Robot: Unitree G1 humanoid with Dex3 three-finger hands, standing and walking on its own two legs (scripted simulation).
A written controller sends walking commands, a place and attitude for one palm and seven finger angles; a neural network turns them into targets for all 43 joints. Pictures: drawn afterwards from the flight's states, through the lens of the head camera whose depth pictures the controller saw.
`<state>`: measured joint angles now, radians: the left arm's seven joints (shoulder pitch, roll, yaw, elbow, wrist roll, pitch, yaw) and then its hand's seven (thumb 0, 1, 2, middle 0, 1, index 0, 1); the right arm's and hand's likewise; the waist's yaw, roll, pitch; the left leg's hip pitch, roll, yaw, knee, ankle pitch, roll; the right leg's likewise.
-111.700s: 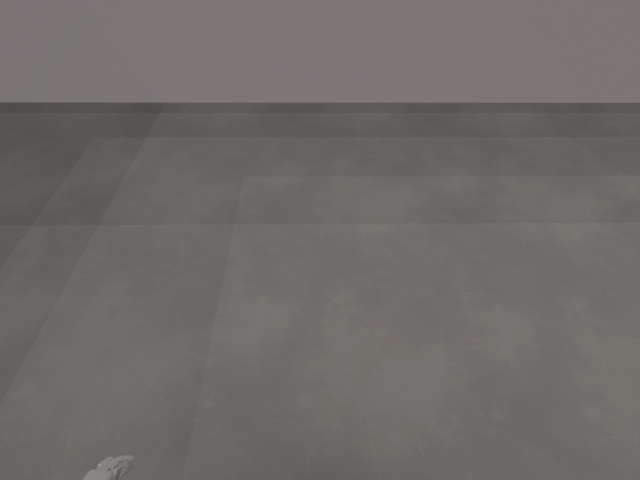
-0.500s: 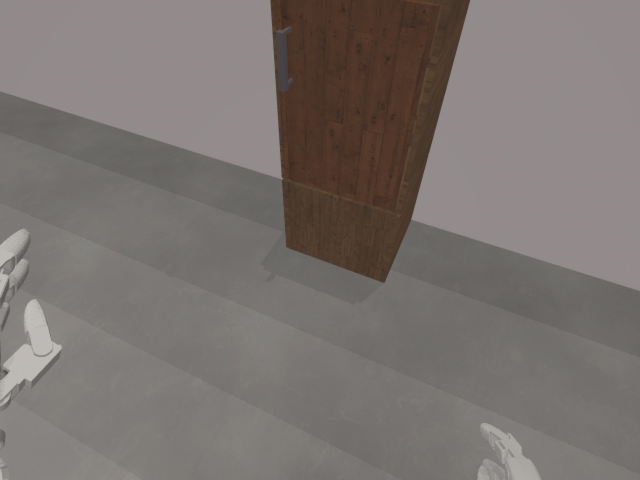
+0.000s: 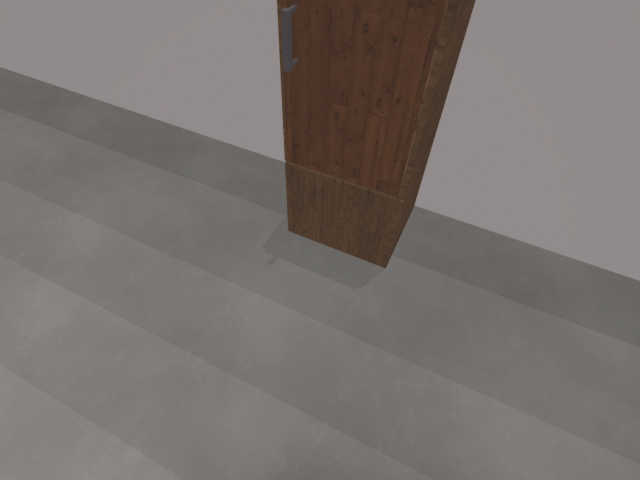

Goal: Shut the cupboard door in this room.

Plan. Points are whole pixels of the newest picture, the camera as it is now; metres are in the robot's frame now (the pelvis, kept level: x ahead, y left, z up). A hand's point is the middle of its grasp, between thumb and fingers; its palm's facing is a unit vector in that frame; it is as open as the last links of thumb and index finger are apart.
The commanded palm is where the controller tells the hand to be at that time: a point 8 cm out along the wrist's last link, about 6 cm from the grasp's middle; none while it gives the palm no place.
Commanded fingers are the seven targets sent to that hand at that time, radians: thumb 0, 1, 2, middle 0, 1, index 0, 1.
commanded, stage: let the arm hang, fingers relaxed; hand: left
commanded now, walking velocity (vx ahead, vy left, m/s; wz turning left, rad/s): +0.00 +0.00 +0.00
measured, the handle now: (290, 38) +1.10 +0.14 +0.05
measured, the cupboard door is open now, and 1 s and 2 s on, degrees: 0 0 0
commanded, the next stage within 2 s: look to check the result in 0.58 s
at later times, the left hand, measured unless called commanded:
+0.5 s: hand out of the picture +0.06 +0.20 -0.16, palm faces -0.03 -0.97 -0.23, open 7.4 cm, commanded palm none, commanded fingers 0.00 0.90 0.90 -0.20 -0.30 -0.20 -0.30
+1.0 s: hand out of the picture +0.07 +0.22 -0.16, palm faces -0.02 -0.96 -0.29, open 7.4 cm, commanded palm none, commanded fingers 0.00 0.90 0.90 -0.20 -0.30 -0.20 -0.30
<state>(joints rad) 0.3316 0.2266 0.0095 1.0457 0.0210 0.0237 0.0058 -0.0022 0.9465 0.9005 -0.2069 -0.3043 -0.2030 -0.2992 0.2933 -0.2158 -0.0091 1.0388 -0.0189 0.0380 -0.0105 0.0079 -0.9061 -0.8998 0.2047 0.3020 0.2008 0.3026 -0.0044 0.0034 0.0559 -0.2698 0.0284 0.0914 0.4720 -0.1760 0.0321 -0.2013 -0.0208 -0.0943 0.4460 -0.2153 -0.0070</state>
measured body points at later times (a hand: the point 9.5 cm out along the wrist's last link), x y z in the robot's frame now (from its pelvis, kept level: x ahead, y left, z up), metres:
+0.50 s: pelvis +0.01 +0.00 +0.01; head +0.01 +0.00 +0.46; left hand +0.06 +0.25 -0.15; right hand +0.03 -0.26 -0.15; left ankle +0.05 +0.10 -0.74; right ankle +0.02 -0.12 -0.74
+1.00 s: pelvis +0.03 -0.01 +0.01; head +0.04 -0.01 +0.46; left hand +0.07 +0.27 -0.13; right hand +0.08 -0.28 -0.14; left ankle +0.05 +0.10 -0.74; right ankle +0.02 -0.12 -0.74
